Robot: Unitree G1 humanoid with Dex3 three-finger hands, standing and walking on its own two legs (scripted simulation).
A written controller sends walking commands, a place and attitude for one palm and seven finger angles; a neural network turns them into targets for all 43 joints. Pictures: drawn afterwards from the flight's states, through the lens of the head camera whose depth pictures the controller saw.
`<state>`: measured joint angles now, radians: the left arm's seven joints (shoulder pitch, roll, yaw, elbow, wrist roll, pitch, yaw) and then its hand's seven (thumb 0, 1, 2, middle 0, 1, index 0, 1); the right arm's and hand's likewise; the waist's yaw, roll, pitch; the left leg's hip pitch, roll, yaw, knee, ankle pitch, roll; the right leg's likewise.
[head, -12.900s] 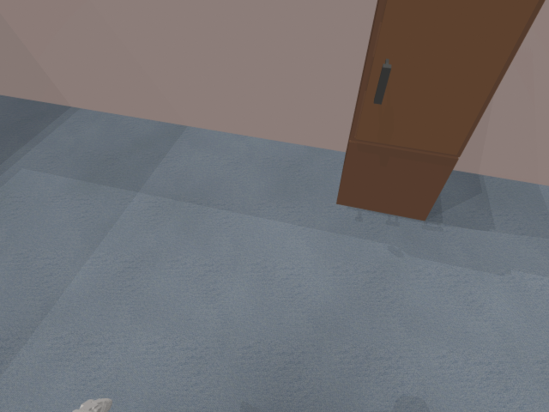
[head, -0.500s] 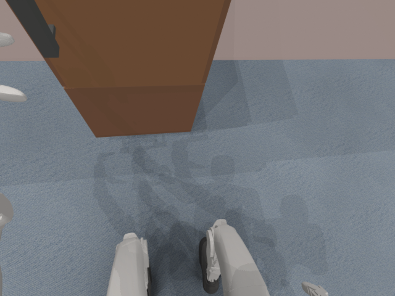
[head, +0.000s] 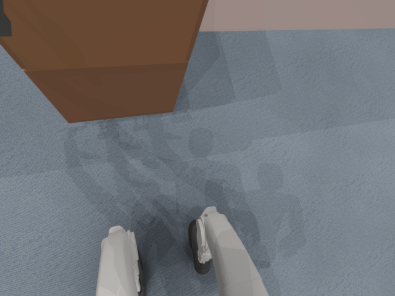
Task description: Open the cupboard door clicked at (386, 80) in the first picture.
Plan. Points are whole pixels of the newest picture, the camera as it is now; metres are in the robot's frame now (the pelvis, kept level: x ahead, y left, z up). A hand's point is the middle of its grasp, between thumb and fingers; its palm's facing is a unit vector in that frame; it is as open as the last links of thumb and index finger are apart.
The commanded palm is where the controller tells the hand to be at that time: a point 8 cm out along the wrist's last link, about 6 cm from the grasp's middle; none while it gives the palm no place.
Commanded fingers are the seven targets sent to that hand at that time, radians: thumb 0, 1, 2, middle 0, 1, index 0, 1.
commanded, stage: move the hooked fingers beside the handle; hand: left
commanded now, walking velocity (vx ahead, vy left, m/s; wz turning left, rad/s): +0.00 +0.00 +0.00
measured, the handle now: out of the picture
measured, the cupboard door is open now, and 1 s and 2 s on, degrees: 0 0 0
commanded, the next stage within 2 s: slide the fingers in behind the handle in 0.54 s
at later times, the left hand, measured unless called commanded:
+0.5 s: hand out of the picture +0.55 +0.32 +0.07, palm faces +0.08 -1.00 -0.03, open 14.0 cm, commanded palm +0.54 +0.33 +0.07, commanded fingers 0.00 -0.50 0.30 -0.30 -1.20 -0.30 -1.20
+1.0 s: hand out of the picture +0.56 +0.29 +0.06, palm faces +0.07 -1.00 -0.01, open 14.0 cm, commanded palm +0.55 +0.30 +0.07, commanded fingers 0.00 -0.50 0.30 -0.30 -1.20 -0.30 -1.20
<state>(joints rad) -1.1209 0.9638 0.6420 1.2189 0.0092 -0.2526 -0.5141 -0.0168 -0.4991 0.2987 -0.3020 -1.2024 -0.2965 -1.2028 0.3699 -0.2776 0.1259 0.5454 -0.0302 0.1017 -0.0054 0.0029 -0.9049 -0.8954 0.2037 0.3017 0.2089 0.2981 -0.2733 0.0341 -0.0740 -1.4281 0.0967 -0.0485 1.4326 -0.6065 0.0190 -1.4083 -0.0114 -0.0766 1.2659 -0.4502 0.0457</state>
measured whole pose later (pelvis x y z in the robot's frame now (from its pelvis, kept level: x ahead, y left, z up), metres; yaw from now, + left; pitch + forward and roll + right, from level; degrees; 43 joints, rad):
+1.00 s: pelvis +0.01 +0.00 +0.01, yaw +1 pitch +33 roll -7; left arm -1.08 0.85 0.58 1.19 -0.01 -0.29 -0.44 -0.02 -0.50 0.30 -0.30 -1.20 -0.30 -1.20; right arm 0.34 -0.27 0.11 0.56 -0.03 0.10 0.01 0.00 -0.91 -0.90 0.20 0.30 0.21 0.30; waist -0.26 0.03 -0.09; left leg -1.38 0.09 -0.06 1.40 -0.61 0.01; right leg -1.35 -0.01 -0.08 1.24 -0.46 0.04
